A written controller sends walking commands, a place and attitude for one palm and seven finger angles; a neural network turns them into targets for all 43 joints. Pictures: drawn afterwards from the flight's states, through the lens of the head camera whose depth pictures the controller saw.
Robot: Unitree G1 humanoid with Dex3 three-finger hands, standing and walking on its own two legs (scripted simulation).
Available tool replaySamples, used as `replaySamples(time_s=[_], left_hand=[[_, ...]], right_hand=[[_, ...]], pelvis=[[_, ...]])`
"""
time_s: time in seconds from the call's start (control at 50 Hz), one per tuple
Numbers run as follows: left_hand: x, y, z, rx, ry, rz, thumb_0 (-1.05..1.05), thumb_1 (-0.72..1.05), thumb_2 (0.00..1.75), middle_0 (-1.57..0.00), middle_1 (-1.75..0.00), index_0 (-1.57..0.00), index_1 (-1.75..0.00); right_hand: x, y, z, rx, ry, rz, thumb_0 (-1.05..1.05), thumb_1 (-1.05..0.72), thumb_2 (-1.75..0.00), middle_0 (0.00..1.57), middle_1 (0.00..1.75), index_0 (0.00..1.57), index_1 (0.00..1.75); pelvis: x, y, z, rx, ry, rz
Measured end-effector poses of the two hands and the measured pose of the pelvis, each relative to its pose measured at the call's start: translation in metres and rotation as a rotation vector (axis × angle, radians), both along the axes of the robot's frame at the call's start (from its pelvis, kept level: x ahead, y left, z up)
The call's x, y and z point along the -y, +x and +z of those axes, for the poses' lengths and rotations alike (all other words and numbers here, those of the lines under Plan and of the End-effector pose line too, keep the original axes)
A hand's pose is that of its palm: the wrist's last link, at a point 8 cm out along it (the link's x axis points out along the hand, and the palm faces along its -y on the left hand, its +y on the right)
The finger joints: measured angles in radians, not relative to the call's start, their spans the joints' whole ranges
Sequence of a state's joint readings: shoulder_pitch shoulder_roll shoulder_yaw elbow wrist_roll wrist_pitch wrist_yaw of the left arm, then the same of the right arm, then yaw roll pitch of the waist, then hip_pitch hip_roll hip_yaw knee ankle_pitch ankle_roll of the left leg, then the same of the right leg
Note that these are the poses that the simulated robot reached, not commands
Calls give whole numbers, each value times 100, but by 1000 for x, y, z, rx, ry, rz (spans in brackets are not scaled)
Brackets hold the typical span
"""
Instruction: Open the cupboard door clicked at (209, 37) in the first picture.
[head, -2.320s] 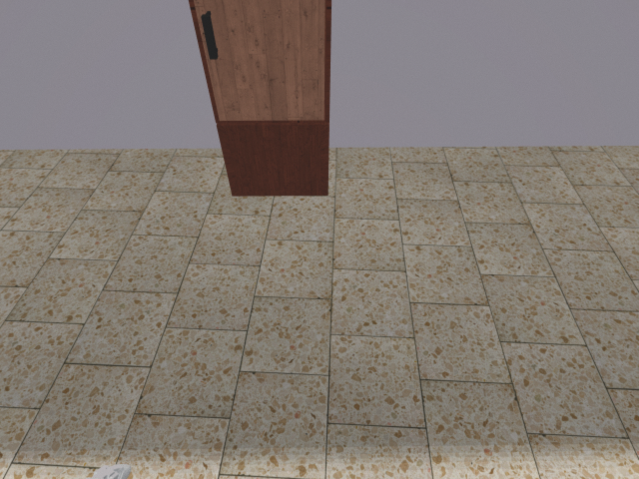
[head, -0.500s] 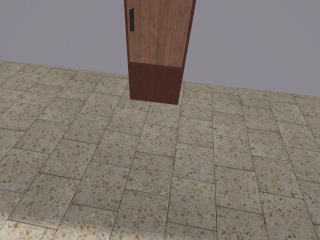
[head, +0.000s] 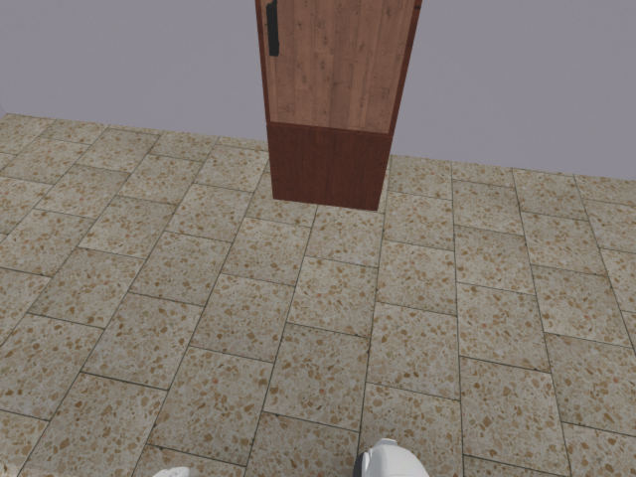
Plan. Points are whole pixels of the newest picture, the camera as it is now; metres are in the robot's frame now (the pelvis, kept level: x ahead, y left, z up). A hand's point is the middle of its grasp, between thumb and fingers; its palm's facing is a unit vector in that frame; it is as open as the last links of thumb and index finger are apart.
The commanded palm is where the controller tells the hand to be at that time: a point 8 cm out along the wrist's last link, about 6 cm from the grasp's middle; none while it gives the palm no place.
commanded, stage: walk to a spot facing it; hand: left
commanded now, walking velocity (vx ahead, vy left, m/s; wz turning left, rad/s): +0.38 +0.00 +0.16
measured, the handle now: (274, 27) +1.25 +0.12 -0.01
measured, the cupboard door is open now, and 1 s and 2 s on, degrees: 0 0 0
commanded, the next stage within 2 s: turn to face it in 0.48 s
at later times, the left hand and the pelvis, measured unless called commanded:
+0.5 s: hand out of the picture +0.15 +0.17 -0.18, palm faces +0.26 -0.95 -0.19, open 7.3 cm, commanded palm none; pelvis +0.24 +0.00 +0.00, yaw +11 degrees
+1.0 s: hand (196, 313) +0.42 +0.22 -0.17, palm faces +0.11 -0.96 -0.25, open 7.3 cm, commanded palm none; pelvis +0.39 +0.03 -0.01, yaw +3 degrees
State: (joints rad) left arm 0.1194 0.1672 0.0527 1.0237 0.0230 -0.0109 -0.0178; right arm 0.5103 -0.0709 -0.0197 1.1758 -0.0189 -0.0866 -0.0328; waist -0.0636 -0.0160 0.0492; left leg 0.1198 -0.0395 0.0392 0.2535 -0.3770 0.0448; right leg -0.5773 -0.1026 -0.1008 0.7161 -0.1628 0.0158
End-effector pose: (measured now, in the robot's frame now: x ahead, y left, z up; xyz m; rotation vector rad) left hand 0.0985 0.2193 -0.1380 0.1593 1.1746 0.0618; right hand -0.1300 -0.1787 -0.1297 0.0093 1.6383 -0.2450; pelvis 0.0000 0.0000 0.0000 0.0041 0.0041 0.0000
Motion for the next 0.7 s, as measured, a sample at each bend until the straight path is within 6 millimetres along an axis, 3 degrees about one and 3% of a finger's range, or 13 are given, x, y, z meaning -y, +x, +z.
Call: replaySamples(time_s=[0.08,0.14,0.24,0.32,0.4,0.52,0.56,0.6,0.7], left_hand=[[19,75,-5,110,13,-11,0,92,90,-19,-30,-20,-30],[25,98,-2,156,19,32,0,91,90,-19,-30,-20,-30],[24,86,4,57,39,130,-1,92,90,-20,-30,-20,-30],[9,67,7,-51,67,196,-2,95,90,-20,-30,-20,-30],[4,47,3,-168,48,255,-1,94,90,-20,-30,-20,-30],[-2,32,-14,-319,-12,366,0,92,90,-19,-30,-20,-30],[-8,35,-23,-367,-33,385,0,92,90,-19,-30,-20,-30],[-15,49,-23,-382,-38,386,0,92,90,-20,-30,-20,-30],[-37,120,-11,-287,-21,360,1,91,90,-19,-30,-20,-30]], right_hand=[[24,41,-17,-47,10,15,0,-91,-90,21,30,20,30],[51,94,-25,-21,-3,62,1,-91,-90,21,30,20,30],[87,226,-17,176,-64,171,1,-91,-90,20,30,20,30],[93,331,-3,334,-90,247,1,-92,-90,20,30,19,30],[78,422,9,442,-83,334,0,-92,-90,20,30,19,30],[24,537,11,531,-62,481,0,-92,-90,20,30,19,30],[7,565,6,572,-67,503,0,-92,-90,20,30,19,30],[-7,577,6,581,-63,501,0,-92,-90,20,30,19,30],[-22,577,10,529,-60,436,-1,-93,-90,20,30,20,30]], pelvis=[[19,50,-18,9,-1,23],[28,78,-19,23,-14,52],[33,121,-3,20,-24,87],[31,156,5,12,-27,116],[21,192,7,13,-34,145],[-11,251,-5,26,-38,193],[-24,268,-14,30,-34,199],[-32,281,-14,37,-21,199],[-45,311,2,41,-6,184]])
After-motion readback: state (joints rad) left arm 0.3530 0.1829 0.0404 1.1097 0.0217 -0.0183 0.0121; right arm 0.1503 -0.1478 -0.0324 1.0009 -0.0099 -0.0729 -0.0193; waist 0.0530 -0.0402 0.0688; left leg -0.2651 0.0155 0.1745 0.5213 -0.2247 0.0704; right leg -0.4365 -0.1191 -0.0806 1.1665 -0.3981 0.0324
